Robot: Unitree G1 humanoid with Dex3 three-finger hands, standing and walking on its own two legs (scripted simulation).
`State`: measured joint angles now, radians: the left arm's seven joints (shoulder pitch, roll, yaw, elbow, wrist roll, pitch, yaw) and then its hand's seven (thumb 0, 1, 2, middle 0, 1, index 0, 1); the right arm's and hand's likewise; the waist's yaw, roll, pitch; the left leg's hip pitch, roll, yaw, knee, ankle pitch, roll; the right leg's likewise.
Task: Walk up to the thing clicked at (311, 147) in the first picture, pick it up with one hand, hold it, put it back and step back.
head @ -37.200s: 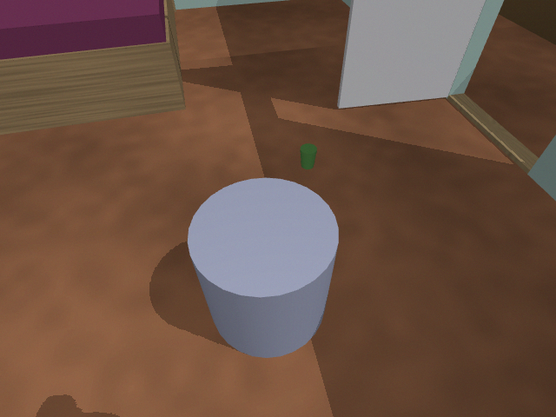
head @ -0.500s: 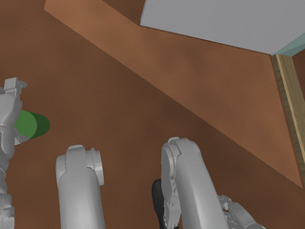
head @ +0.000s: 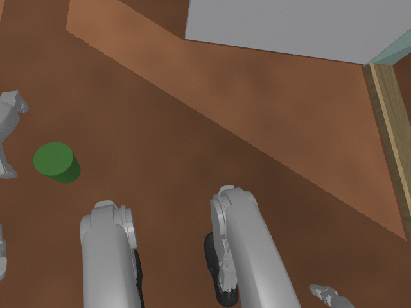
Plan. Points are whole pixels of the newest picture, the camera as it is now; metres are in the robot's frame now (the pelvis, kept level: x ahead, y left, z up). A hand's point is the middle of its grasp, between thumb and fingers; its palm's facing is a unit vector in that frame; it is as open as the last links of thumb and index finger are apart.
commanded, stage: go down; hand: left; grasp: from above
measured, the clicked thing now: (61, 165) +0.47 +0.31 -0.33
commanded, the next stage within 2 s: lift in 0.46 s
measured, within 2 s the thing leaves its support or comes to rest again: neither
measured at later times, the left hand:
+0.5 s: hand (6, 143) +0.46 +0.33 -0.12, palm faces -0.30 -0.16 -0.94, open 15.0 cm
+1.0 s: hand out of the picture +0.40 +0.30 +0.06, palm faces -0.06 -0.62 -0.78, open 13.6 cm
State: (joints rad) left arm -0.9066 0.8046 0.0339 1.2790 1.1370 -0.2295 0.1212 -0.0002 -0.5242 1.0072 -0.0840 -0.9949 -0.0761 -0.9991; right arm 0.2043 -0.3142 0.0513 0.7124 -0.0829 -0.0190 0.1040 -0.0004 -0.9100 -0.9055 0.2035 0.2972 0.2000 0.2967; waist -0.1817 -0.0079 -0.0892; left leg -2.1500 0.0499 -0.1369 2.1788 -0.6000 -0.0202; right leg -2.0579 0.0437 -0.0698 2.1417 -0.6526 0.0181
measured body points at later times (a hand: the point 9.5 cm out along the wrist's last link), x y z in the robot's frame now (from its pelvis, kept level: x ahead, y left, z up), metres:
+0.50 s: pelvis +0.01 +0.01 -0.01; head +0.21 +0.07 +0.39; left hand +0.47 +0.34 -0.06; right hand +0.11 -0.24 -0.13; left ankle +0.10 +0.14 -0.36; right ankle +0.11 -0.12 -0.36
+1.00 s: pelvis +0.02 +0.02 +0.12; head +0.18 +0.08 +0.53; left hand +0.40 +0.33 +0.10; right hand +0.19 -0.23 +0.01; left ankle +0.10 +0.14 -0.36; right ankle +0.11 -0.12 -0.36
